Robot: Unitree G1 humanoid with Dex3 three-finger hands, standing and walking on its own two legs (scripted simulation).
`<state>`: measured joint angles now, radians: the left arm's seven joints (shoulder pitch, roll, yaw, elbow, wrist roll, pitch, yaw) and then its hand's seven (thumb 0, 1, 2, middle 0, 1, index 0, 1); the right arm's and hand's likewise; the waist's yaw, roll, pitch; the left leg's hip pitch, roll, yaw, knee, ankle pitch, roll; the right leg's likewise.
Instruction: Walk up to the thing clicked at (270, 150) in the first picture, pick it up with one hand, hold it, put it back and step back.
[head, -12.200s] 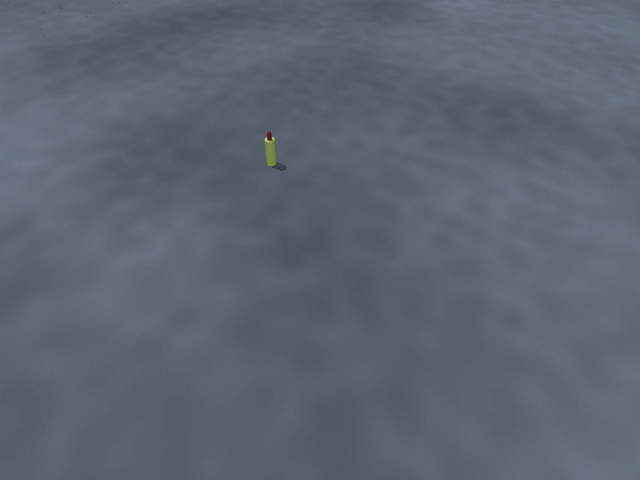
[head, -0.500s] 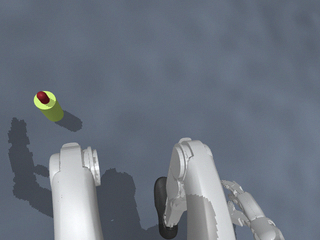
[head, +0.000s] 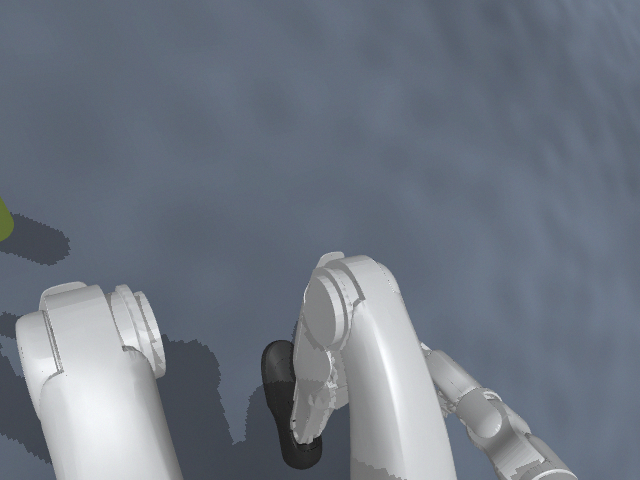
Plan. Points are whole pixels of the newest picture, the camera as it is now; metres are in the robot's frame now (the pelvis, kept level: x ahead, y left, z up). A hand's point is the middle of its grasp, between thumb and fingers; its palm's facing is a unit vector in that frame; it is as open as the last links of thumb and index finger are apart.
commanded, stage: close in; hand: left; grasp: from the side
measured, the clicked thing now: out of the picture +0.43 +0.30 -0.19
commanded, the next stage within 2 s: close in 0.44 s
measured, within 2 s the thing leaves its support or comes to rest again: leaves its support in 1.70 s
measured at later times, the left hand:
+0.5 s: hand out of the picture +0.40 +0.29 -0.17, palm faces +0.25 -0.97 +0.03, open 17.2 cm
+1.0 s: hand out of the picture +0.42 +0.28 -0.18, palm faces +0.29 -0.96 +0.00, open 9.3 cm
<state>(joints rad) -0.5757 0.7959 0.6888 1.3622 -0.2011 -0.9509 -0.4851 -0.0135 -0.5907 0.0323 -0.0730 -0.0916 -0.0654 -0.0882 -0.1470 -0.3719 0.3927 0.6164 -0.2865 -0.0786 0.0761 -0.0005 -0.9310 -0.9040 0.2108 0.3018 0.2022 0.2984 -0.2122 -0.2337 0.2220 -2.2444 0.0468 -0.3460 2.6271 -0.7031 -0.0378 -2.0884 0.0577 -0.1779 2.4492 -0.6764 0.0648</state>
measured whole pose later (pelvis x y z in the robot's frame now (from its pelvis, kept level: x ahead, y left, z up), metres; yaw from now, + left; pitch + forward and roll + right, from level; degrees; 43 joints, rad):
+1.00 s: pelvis -0.01 +0.01 -0.01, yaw -3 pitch +12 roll -18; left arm -0.62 0.81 0.49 1.42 -0.11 -1.11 -0.09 0.00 0.27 0.57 -0.54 -0.50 -0.52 -0.50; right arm -0.19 -0.37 0.50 0.56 -0.37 0.02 0.13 0.00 -0.88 -0.89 0.21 0.30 0.20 0.30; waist -0.24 -0.27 0.30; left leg -2.23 0.04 -0.42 2.67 -0.71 -0.02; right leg -2.05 0.08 -0.23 2.43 -0.65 0.08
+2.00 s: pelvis +0.00 +0.00 +0.02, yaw +0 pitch +19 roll -15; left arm -0.55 0.68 0.42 1.00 -0.11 -0.81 -0.10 0.01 0.01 1.07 -0.85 -1.06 -0.91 -1.05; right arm -0.08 -0.34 0.32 0.57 -0.26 0.06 0.13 0.00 -0.90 -0.90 0.21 0.30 0.20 0.30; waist -0.18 -0.17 0.16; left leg -2.26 0.04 -0.34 2.57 -0.68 -0.02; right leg -2.07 0.04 -0.19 2.38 -0.67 0.06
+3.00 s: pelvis +0.01 -0.01 +0.07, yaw +8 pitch +31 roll -6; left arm -0.56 0.44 0.44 0.81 -0.13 -0.54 -0.23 0.01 0.00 1.08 -0.88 -1.02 -0.94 -1.02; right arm 0.07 -0.29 0.04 0.67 -0.08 0.03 0.05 0.00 -0.89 -0.89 0.21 0.30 0.20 0.30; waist -0.11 -0.01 -0.09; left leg -2.20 0.06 -0.15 2.31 -0.67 -0.03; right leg -2.10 -0.01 -0.06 2.26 -0.71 0.02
